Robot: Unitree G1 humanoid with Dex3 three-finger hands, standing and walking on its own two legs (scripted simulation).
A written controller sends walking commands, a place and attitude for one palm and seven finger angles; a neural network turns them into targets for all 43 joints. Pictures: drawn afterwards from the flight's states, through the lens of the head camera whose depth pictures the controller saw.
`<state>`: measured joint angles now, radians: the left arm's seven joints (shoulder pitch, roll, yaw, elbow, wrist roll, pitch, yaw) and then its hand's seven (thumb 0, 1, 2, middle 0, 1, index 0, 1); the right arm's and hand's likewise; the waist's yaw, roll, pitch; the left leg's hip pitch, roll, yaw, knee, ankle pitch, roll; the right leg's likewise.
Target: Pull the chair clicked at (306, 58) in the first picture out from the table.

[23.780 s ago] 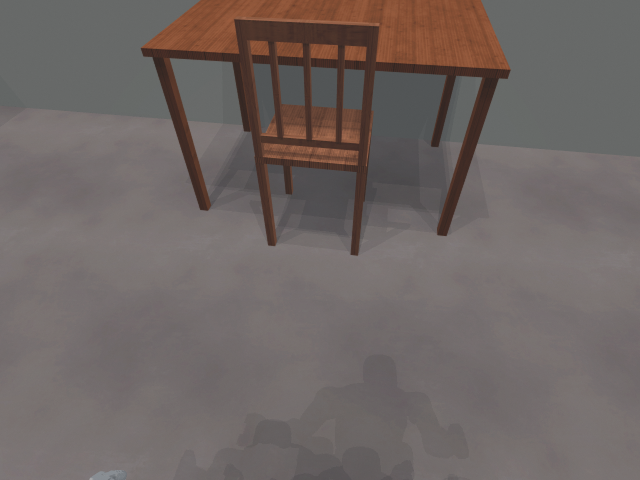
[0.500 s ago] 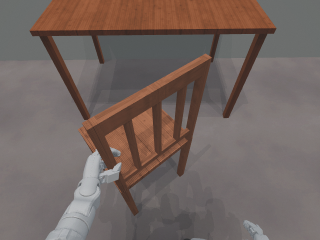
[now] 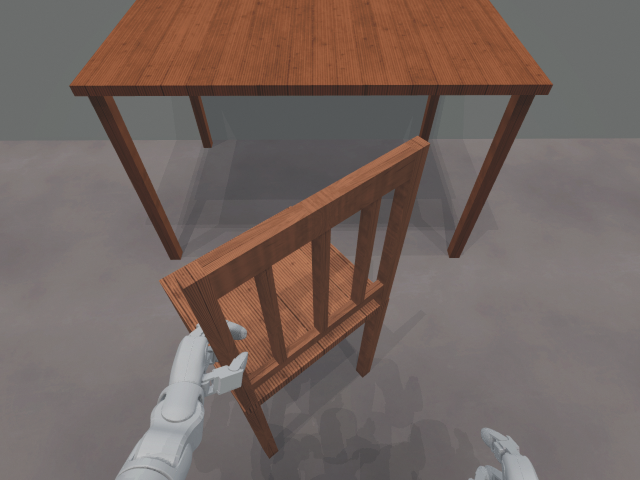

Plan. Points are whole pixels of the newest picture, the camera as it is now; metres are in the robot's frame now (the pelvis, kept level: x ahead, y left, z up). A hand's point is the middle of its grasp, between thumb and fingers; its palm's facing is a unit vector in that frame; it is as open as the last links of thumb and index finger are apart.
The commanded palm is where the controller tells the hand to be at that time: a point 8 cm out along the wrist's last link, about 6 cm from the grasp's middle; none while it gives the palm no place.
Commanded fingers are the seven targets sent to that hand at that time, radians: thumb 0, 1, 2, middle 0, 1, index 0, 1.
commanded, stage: stop walking, hand still on the chair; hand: left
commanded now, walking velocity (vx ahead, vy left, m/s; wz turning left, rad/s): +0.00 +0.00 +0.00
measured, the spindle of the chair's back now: (320, 285) +0.42 +0.02 -0.07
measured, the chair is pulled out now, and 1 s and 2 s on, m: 0.45 0.45 0.45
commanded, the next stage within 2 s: open the thumb and straighten the fingers in 0.02 s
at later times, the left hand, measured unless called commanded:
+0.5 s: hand (223, 364) +0.28 +0.15 -0.07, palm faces +0.03 -0.98 -0.21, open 11.9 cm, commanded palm +0.25 +0.20 -0.05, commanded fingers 0.00 -0.55 0.20 -0.25 -0.73 -0.25 -0.73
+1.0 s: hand (219, 369) +0.28 +0.16 -0.07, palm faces +0.05 -0.98 -0.20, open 17.4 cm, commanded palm +0.24 +0.21 -0.05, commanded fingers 0.00 -0.55 0.20 0.00 0.00 0.00 0.00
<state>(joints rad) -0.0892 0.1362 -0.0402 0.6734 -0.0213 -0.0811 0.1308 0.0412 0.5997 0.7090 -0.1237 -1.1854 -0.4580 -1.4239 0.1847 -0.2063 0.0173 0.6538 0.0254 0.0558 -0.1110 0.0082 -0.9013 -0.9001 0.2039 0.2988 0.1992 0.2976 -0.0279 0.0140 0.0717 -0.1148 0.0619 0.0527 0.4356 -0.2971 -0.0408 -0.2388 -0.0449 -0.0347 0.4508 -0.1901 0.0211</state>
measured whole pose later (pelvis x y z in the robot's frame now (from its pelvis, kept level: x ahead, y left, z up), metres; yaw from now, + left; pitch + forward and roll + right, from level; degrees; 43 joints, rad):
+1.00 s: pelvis +0.00 +0.00 -0.04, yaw +3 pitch +10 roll +0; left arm 0.02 0.18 0.01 0.35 -0.05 0.10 0.02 -0.01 -0.53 0.20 -0.02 -0.05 -0.02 -0.05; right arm 0.24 -0.27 0.00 0.58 0.03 -0.09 -0.07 0.01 -0.90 -0.90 0.20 0.30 0.20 0.30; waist -0.04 0.05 -0.08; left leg -0.51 0.04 -0.01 0.81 -0.46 -0.04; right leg -0.61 -0.09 -0.07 0.82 -0.37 0.02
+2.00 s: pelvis -0.01 +0.00 -0.06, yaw +5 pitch +11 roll -1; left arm 0.65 0.17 -0.01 -0.25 -0.15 -0.13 -0.02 -0.01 -0.53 0.20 -0.01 0.00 -0.01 0.00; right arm 0.26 -0.21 -0.02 0.52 0.04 -0.21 -0.09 0.01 -0.90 -0.90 0.20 0.30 0.20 0.30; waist -0.01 0.04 -0.13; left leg -0.66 0.04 -0.05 1.02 -0.55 -0.04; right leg -0.73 -0.10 -0.09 0.98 -0.44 0.03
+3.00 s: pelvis +0.03 +0.01 +0.00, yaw +2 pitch -4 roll -1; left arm 0.51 0.32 0.30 -0.40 -0.05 -0.04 0.17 0.01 0.52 0.71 -0.15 -0.22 -0.15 -0.22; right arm 0.20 -0.21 0.01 0.62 0.01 -0.14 -0.09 0.01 -0.90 -0.90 0.20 0.30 0.20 0.30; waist 0.07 0.09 0.01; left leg -0.02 0.05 0.02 0.44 -0.35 -0.03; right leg -0.13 -0.06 -0.07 0.45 -0.25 0.04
